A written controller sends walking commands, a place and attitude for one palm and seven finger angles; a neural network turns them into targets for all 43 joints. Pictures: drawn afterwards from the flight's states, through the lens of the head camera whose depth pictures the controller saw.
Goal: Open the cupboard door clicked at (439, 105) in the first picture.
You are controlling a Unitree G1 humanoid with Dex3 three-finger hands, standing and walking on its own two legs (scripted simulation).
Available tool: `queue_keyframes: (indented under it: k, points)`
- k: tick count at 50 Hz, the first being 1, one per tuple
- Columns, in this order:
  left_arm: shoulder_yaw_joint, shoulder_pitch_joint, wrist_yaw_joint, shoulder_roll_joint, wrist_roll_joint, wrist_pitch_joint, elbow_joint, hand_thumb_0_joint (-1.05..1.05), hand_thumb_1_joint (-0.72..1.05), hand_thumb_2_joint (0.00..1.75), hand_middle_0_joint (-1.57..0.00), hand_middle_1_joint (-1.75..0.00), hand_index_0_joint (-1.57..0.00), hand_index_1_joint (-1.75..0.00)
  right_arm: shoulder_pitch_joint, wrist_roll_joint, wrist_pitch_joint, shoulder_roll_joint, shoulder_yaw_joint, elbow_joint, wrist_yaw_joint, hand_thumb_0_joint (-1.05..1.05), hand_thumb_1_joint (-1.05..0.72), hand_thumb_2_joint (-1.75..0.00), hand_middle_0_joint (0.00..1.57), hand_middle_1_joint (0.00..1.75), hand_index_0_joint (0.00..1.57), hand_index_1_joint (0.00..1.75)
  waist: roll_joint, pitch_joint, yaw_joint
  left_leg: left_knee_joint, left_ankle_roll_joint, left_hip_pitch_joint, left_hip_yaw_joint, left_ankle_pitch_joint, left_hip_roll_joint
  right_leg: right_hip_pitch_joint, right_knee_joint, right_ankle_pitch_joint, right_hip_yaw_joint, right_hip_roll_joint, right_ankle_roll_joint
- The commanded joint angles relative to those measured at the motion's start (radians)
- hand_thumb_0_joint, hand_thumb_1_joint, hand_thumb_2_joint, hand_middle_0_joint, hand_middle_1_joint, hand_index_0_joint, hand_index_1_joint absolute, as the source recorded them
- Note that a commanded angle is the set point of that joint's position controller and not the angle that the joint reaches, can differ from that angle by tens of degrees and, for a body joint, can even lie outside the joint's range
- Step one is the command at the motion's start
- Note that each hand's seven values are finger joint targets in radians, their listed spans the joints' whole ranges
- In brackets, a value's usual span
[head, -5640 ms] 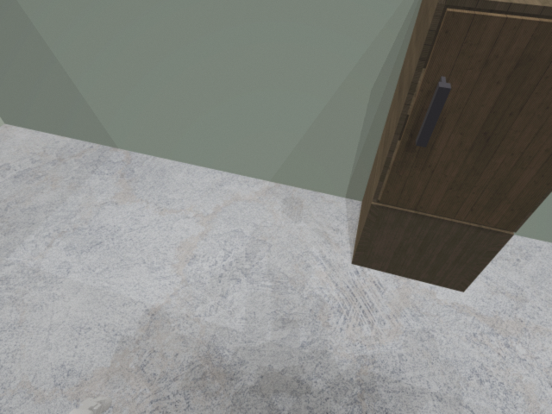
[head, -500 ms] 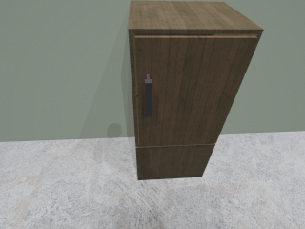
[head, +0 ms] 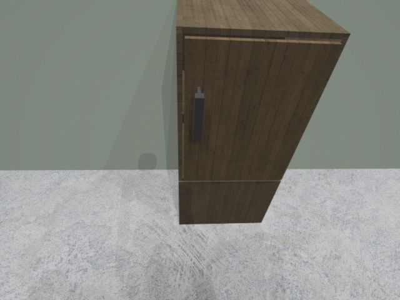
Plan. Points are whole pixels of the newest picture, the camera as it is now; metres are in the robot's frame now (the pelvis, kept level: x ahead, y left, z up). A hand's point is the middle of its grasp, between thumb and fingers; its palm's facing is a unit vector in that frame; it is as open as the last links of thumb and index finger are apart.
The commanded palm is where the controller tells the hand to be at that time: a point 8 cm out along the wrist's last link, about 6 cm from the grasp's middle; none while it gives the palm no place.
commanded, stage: shuffle to correct the standing spot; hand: left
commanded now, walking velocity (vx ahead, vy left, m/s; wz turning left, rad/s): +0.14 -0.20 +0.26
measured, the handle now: (197, 114) +0.64 +0.04 +0.02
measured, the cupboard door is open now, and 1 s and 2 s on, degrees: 0 0 0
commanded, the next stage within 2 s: come to a stop and stand still in 1.66 s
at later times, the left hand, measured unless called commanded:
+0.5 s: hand out of the picture +0.00 +0.11 -0.19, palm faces +0.11 -0.99 -0.07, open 7.4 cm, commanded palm none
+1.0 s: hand out of the picture +0.17 +0.05 -0.19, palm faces +0.12 -0.98 -0.17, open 7.2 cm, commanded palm none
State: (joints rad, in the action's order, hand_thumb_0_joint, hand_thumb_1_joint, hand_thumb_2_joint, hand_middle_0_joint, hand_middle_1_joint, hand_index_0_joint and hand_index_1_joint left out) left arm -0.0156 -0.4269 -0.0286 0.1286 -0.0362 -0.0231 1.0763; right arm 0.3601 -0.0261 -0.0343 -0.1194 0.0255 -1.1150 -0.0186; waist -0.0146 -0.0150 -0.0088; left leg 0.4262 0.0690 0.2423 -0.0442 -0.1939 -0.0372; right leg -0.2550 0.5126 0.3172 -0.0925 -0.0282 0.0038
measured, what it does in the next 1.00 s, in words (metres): steps to the right: left foot, then right foot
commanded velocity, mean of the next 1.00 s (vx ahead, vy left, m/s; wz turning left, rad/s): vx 0.08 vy -0.20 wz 0.05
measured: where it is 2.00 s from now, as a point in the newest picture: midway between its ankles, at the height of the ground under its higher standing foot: outside the picture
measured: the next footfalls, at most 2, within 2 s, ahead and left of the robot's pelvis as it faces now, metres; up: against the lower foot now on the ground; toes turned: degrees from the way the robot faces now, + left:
left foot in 0.38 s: +0.06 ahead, +0.07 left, +0.00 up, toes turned +14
right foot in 0.78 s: +0.19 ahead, -0.26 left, +0.00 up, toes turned -4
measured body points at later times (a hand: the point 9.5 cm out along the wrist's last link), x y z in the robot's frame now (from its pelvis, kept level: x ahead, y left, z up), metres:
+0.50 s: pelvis +0.03 -0.03 -0.01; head +0.04 +0.00 +0.44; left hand +0.00 +0.16 -0.18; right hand +0.04 -0.25 -0.15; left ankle +0.02 +0.06 -0.74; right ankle +0.02 -0.15 -0.69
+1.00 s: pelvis +0.13 -0.14 -0.02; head +0.16 -0.11 +0.43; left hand +0.17 +0.10 -0.18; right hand +0.17 -0.39 -0.15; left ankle +0.12 -0.07 -0.73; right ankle +0.15 -0.26 -0.74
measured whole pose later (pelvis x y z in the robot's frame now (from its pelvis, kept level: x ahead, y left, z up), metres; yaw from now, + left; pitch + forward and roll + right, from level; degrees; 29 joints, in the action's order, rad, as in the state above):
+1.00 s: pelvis +0.13 -0.14 -0.02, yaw +6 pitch +1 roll -3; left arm -0.06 -0.21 -0.03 0.16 -0.03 -0.03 0.96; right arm 0.24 -0.03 -0.02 -0.20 0.07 -1.03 -0.03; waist 0.00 0.06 -0.02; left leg 0.79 -0.02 0.38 -0.15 -0.39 0.08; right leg -0.29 0.55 0.27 -0.18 -0.04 0.00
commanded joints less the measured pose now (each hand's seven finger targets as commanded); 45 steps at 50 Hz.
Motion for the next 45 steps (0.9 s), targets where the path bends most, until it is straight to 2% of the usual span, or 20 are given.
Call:
queue_keyframes:
  k: [1, 5, 7, 8, 10, 11, 16, 17, 19, 20, 23, 27, 33, 35, 37, 39, 40, 42, 43, 45]
  points:
    - [-0.022, -0.143, 0.017, 0.018, -0.004, -0.024, -0.030, 0.00, 0.90, 0.90, -0.20, -0.30, -0.20, -0.30, -0.030, -0.001, 0.019, -0.209, 0.057, 0.070, -0.033, 0.00, -0.90, -0.90, 0.20, 0.30, 0.20, 0.30, 0.113, 0.123, 0.036, -0.333, 0.033, 0.233, 0.317, -0.498, 0.267, 0.096, 0.077, 0.057, -0.016, 0.027, -0.014]
    - [-0.034, -0.174, 0.007, 0.039, 0.001, -0.013, -0.032, 0.00, 0.90, 0.90, -0.20, -0.30, -0.20, -0.30, 0.017, 0.000, 0.016, -0.143, 0.057, 0.051, -0.033, 0.00, -0.90, -0.90, 0.20, 0.30, 0.20, 0.30, 0.003, 0.153, 0.027, -0.171, -0.022, 0.242, 0.214, -0.366, 0.165, 0.169, -0.216, 0.064, 0.056, -0.026, -0.050]
    - [-0.049, -0.189, -0.007, 0.100, -0.006, -0.019, -0.036, 0.00, 0.90, 0.90, -0.20, -0.30, -0.20, -0.30, 0.005, 0.003, 0.012, -0.072, 0.041, 0.078, -0.031, 0.00, -0.90, -0.90, 0.20, 0.30, 0.20, 0.30, -0.193, 0.158, 0.033, 0.153, -0.053, 0.331, -0.002, -0.290, 0.026, 0.110, -0.361, 0.358, 0.261, -0.189, -0.139]
    - [-0.049, -0.132, -0.016, 0.108, -0.005, -0.011, -0.050, 0.00, 0.90, 0.90, -0.20, -0.30, -0.20, -0.30, 0.000, 0.002, 0.012, -0.066, 0.046, 0.088, -0.028, 0.00, -0.90, -0.90, 0.20, 0.30, 0.20, 0.30, -0.281, 0.146, 0.029, 0.389, -0.046, 0.299, -0.058, -0.247, 0.031, 0.035, -0.446, 0.406, 0.337, -0.276, -0.185]
    - [-0.038, -0.019, -0.016, 0.069, 0.000, 0.008, -0.088, 0.00, 0.90, 0.90, -0.20, -0.30, -0.20, -0.30, 0.030, 0.001, 0.013, -0.068, 0.051, 0.073, -0.019, 0.00, -0.90, -0.90, 0.20, 0.30, 0.20, 0.30, -0.114, 0.136, -0.035, 0.587, -0.031, 0.255, -0.039, -0.210, 0.079, -0.036, -0.404, 0.195, 0.226, -0.238, -0.188]
    - [-0.039, -0.001, -0.012, 0.073, -0.004, 0.012, -0.092, 0.00, 0.90, 0.90, -0.20, -0.30, -0.20, -0.30, 0.037, 0.002, 0.017, -0.053, 0.048, 0.070, -0.015, 0.00, -0.90, -0.90, 0.20, 0.30, 0.20, 0.30, -0.054, 0.140, -0.037, 0.561, -0.034, 0.246, -0.055, -0.225, 0.093, -0.029, -0.366, 0.110, 0.160, -0.219, -0.191]
    - [-0.033, -0.049, 0.002, 0.087, -0.004, 0.006, -0.061, 0.00, 0.90, 0.90, -0.20, -0.30, -0.20, -0.30, 0.065, -0.001, 0.042, -0.022, 0.026, 0.063, -0.019, 0.00, -0.90, -0.90, 0.20, 0.30, 0.20, 0.30, -0.038, 0.114, -0.024, 0.157, -0.042, 0.045, -0.123, -0.131, 0.086, -0.030, -0.212, 0.029, 0.078, -0.155, -0.167]
    - [-0.029, -0.047, 0.007, 0.076, 0.003, 0.001, -0.058, 0.00, 0.90, 0.90, -0.20, -0.30, -0.20, -0.30, 0.121, -0.002, 0.048, -0.040, 0.026, 0.043, -0.024, 0.00, -0.90, -0.90, 0.20, 0.30, 0.20, 0.30, -0.012, 0.097, -0.043, 0.049, -0.044, -0.066, -0.095, -0.074, 0.107, -0.092, -0.123, 0.056, 0.054, -0.126, -0.136]
    - [-0.014, -0.052, 0.022, 0.003, 0.002, 0.000, -0.093, 0.00, 0.90, 0.90, -0.20, -0.30, -0.20, -0.30, 0.234, -0.012, 0.059, -0.195, 0.065, 0.024, -0.046, 0.00, -0.90, -0.90, 0.20, 0.30, 0.20, 0.30, 0.292, 0.080, -0.066, -0.210, 0.096, -0.238, 0.491, -0.175, 0.504, -0.402, 0.256, 0.181, -0.041, -0.011, -0.030]
    - [-0.024, 0.036, 0.030, 0.042, -0.013, -0.007, -0.130, 0.00, 0.90, 0.90, -0.20, -0.30, -0.20, -0.30, 0.224, -0.011, 0.055, -0.231, 0.074, 0.028, -0.054, 0.00, -0.90, -0.90, 0.20, 0.30, 0.20, 0.30, 0.164, 0.136, -0.081, -0.263, 0.161, -0.157, 0.528, -0.227, 0.583, -0.423, 0.432, 0.189, 0.059, -0.053, -0.036]
    - [-0.045, 0.056, 0.043, 0.062, -0.017, -0.012, -0.122, 0.00, 0.90, 0.90, -0.20, -0.30, -0.20, -0.30, 0.097, -0.007, 0.075, -0.156, 0.043, 0.045, -0.053, 0.00, -0.90, -0.90, 0.20, 0.30, 0.20, 0.30, 0.110, 0.157, -0.013, -0.249, 0.085, -0.007, 0.304, -0.047, 0.455, -0.386, 0.576, -0.006, 0.126, -0.083, -0.011]
    - [-0.051, 0.069, 0.057, 0.037, -0.003, -0.022, -0.131, 0.00, 0.90, 0.90, -0.20, -0.30, -0.20, -0.30, 0.043, -0.005, 0.088, -0.166, 0.049, 0.064, -0.050, 0.00, -0.90, -0.90, 0.20, 0.30, 0.20, 0.30, 0.113, 0.099, 0.007, -0.220, 0.068, -0.011, 0.086, 0.059, 0.372, -0.317, 0.483, -0.096, 0.097, -0.095, 0.033]
    - [-0.053, 0.189, 0.062, 0.048, 0.008, -0.016, -0.160, 0.00, 0.90, 0.90, -0.20, -0.30, -0.20, -0.30, 0.061, -0.014, 0.067, -0.196, 0.079, 0.047, -0.034, 0.00, -0.90, -0.90, 0.20, 0.30, 0.20, 0.30, 0.177, 0.131, -0.042, -0.157, 0.042, 0.002, 0.007, 0.099, 0.342, -0.189, 0.157, -0.065, -0.036, -0.060, 0.052]
    - [-0.058, 0.167, 0.065, 0.064, 0.008, -0.009, -0.157, 0.00, 0.90, 0.90, -0.20, -0.30, -0.20, -0.30, 0.040, -0.013, 0.059, -0.223, 0.094, 0.049, -0.033, 0.00, -0.90, -0.90, 0.20, 0.30, 0.20, 0.30, 0.162, 0.091, -0.028, -0.088, 0.025, 0.009, 0.017, 0.055, 0.349, -0.090, 0.055, -0.077, -0.058, -0.043, 0.045]
    - [-0.073, 0.039, 0.059, 0.117, 0.007, 0.007, -0.116, 0.00, 0.90, 0.90, -0.20, -0.30, -0.20, -0.30, 0.028, -0.007, 0.054, -0.216, 0.100, 0.051, -0.028, 0.00, -0.90, -0.90, 0.20, 0.30, 0.20, 0.30, 0.059, 0.008, 0.034, 0.103, -0.035, 0.081, -0.039, -0.025, 0.274, 0.146, -0.101, -0.173, -0.059, -0.021, 0.024]
    - [-0.098, -0.060, 0.032, 0.278, 0.000, 0.016, -0.096, 0.00, 0.90, 0.90, -0.20, -0.30, -0.20, -0.30, 0.011, 0.006, 0.046, -0.087, 0.060, 0.099, -0.024, 0.00, -0.90, -0.90, 0.20, 0.30, 0.20, 0.30, -0.369, -0.085, 0.081, 0.565, -0.088, 0.367, -0.128, -0.507, 0.074, 0.352, -0.181, -0.366, 0.283, -0.331, -0.118]
    - [-0.093, -0.058, 0.019, 0.254, 0.002, 0.010, -0.110, 0.00, 0.90, 0.90, -0.20, -0.30, -0.20, -0.30, -0.032, 0.010, 0.037, -0.095, 0.053, 0.119, -0.031, 0.00, -0.90, -0.90, 0.20, 0.30, 0.20, 0.30, -0.264, -0.079, 0.098, 0.702, -0.069, 0.380, -0.034, -0.488, 0.099, 0.286, -0.209, -0.317, 0.289, -0.346, -0.179]
    - [-0.087, 0.086, 0.008, 0.200, -0.001, 0.009, -0.126, 0.00, 0.90, 0.90, -0.20, -0.30, -0.20, -0.30, -0.046, 0.007, 0.029, -0.112, 0.060, 0.107, -0.025, 0.00, -0.90, -0.90, 0.20, 0.30, 0.20, 0.30, -0.275, -0.013, 0.033, 0.781, -0.065, 0.372, -0.014, -0.383, 0.143, 0.151, -0.236, -0.189, 0.227, -0.283, -0.182]
    - [-0.076, 0.155, 0.001, 0.166, 0.000, 0.006, -0.144, 0.00, 0.90, 0.90, -0.20, -0.30, -0.20, -0.30, -0.031, 0.005, 0.026, -0.121, 0.062, 0.103, -0.019, 0.00, -0.90, -0.90, 0.20, 0.30, 0.20, 0.30, -0.213, 0.000, 0.002, 0.751, -0.069, 0.320, -0.019, -0.334, 0.165, 0.101, -0.218, -0.207, 0.143, -0.262, -0.175]
    - [-0.064, 0.202, -0.003, 0.154, -0.009, 0.006, -0.167, 0.00, 0.90, 0.90, -0.20, -0.30, -0.20, -0.30, -0.025, 0.003, 0.021, -0.098, 0.053, 0.105, -0.012, 0.00, -0.90, -0.90, 0.20, 0.30, 0.20, 0.30, -0.167, 0.025, -0.023, 0.595, -0.078, 0.218, -0.054, -0.302, 0.147, 0.004, -0.196, -0.285, 0.072, -0.236, -0.166]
